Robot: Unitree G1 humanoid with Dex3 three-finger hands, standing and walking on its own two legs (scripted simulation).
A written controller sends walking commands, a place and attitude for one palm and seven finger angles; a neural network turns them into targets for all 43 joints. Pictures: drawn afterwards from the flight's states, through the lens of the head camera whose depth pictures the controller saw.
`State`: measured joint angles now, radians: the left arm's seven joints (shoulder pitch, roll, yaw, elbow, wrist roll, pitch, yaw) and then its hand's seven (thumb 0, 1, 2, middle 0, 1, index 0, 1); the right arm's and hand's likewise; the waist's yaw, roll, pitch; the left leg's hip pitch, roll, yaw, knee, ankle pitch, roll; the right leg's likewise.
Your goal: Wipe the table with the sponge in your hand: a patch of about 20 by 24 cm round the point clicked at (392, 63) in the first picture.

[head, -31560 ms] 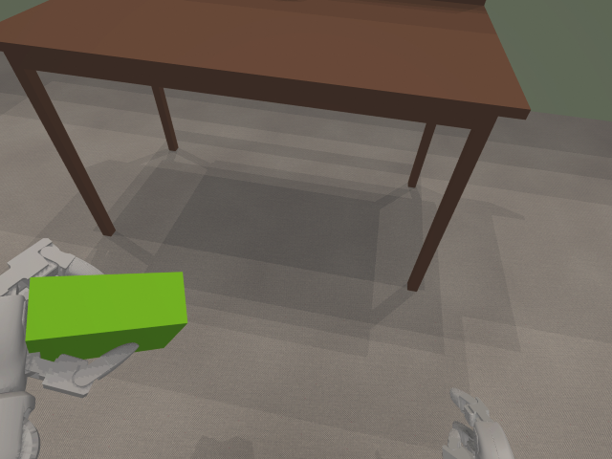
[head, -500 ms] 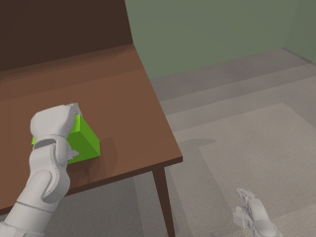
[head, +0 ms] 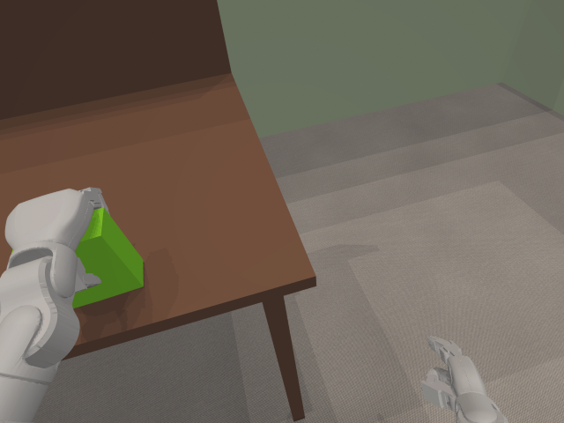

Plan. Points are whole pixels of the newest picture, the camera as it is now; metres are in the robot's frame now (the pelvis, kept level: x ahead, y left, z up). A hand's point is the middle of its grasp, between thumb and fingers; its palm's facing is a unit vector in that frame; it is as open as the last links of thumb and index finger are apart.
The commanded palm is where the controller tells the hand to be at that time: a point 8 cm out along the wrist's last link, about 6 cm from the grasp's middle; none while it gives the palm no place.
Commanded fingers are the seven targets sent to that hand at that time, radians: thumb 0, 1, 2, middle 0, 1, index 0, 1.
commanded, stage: slide back across to the middle lane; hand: left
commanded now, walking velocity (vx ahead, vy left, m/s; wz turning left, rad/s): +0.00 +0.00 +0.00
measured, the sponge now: (93, 269) +0.27 +0.31 +0.11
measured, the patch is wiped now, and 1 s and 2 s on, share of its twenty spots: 0.95 0.95 0.95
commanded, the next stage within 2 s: wipe forward along the middle lane in 0.20 s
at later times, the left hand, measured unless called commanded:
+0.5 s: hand (40, 249) +0.26 +0.36 +0.16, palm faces +0.02 +0.00 -1.00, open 9.7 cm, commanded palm +0.24 +0.36 +0.21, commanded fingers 0.00 0.10 1.30 -1.20 -1.60 -1.20 -1.60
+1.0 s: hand (54, 221) +0.32 +0.38 +0.15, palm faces -0.04 +0.02 -1.00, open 9.7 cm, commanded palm +0.30 +0.37 +0.19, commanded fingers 0.00 0.10 1.30 -1.20 -1.60 -1.20 -1.60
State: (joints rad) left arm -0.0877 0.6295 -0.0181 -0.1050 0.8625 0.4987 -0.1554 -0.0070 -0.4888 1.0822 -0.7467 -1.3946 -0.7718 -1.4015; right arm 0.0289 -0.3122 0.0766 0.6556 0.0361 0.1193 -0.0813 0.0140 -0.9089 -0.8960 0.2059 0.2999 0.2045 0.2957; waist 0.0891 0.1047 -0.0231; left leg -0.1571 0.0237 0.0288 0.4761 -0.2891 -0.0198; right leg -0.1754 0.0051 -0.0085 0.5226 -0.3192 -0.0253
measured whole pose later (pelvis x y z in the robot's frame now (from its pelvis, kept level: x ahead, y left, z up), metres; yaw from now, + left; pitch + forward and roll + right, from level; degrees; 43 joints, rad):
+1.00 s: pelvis -0.01 +0.02 +0.00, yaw +2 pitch +1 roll +0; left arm -0.44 0.67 0.00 0.39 0.93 0.22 -0.16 0.00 -0.50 1.08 -0.77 -1.37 -0.79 -1.38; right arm 0.14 -0.31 0.04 0.71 0.04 0.08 -0.12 0.01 -0.91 -0.90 0.21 0.30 0.21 0.30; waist 0.07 0.08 -0.01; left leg -0.23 -0.01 0.00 0.45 -0.24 0.01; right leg -0.20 -0.03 -0.04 0.44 -0.25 0.00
